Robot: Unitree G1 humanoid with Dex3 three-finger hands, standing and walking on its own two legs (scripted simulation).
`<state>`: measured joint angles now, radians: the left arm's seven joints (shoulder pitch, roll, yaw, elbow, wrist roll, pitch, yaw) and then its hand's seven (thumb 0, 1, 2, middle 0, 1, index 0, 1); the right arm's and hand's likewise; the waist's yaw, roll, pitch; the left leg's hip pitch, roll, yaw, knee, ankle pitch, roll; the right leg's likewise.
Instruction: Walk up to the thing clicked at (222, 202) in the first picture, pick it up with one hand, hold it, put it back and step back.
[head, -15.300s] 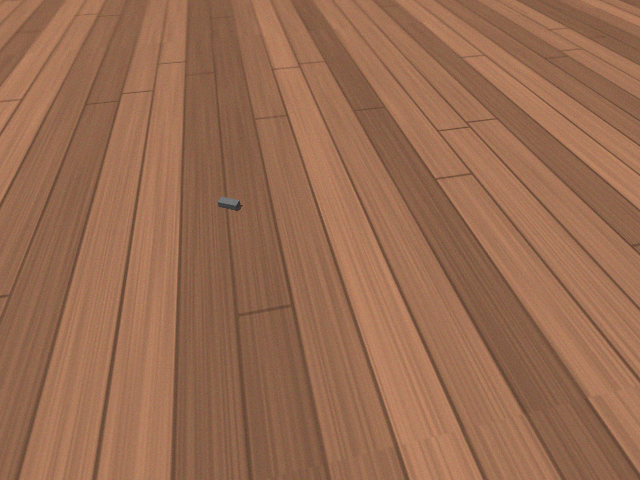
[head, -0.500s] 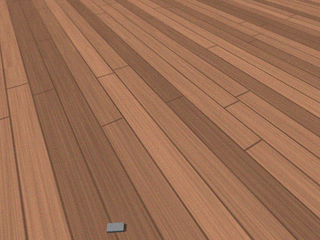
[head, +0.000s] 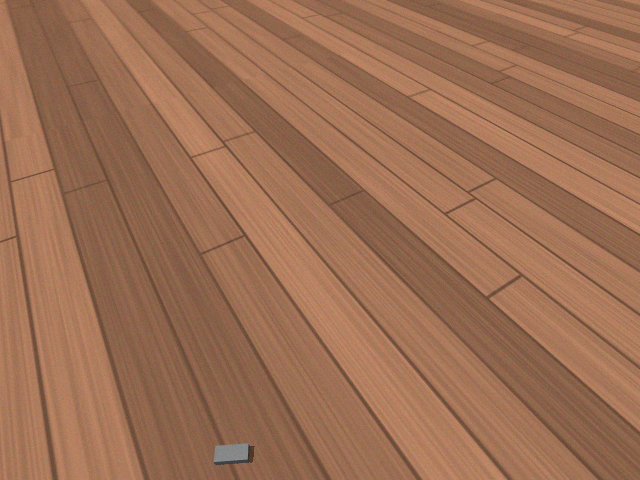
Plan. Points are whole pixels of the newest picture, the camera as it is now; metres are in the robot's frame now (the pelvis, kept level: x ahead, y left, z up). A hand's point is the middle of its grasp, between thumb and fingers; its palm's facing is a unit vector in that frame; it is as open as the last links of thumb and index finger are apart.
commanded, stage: walk up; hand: left
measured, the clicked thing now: (232, 454) +0.39 +0.26 -0.76
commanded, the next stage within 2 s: none
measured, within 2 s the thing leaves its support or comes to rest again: neither
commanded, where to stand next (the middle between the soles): +0.01 +0.01 m, yaw +1 degrees
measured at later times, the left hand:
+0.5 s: hand out of the picture +0.04 +0.31 -0.17, palm faces +0.00 -0.94 -0.35, open 7.4 cm
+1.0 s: hand out of the picture +0.10 +0.27 -0.17, palm faces -0.06 -0.92 -0.38, open 7.4 cm
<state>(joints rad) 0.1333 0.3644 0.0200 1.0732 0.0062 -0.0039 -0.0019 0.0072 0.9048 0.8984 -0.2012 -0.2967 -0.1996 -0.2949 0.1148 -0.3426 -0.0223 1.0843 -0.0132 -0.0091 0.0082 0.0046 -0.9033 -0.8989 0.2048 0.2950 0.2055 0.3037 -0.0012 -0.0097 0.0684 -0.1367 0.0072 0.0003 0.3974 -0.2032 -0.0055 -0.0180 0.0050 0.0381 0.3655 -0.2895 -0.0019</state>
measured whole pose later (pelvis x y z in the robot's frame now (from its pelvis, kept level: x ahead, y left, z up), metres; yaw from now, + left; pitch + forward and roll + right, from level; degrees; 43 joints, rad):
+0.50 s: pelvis +0.03 +0.04 -0.01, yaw +0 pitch -4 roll +0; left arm 0.26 0.40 0.05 1.03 0.01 0.00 -0.01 0.01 0.90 0.90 -0.20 -0.30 -0.20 -0.30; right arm 0.20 -0.38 -0.06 1.01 -0.03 -0.05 0.02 0.01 -0.90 -0.90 0.20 0.29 0.20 0.30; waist 0.02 -0.03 0.12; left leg -0.21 -0.01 0.04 0.52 -0.20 0.04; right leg -0.07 -0.03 0.06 0.60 -0.41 0.01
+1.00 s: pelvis +0.00 +0.01 -0.03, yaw -2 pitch -3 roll -1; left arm 0.11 0.37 0.07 0.89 0.03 0.07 -0.02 0.01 0.91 0.90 -0.20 -0.30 -0.20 -0.29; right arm 0.08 -0.39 -0.06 0.85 0.00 0.02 -0.03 0.00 -0.90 -0.90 0.21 0.30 0.21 0.30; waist 0.01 0.03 0.23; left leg -0.36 0.06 0.04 0.70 -0.28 0.01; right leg -0.25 0.04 0.02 0.66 -0.35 -0.02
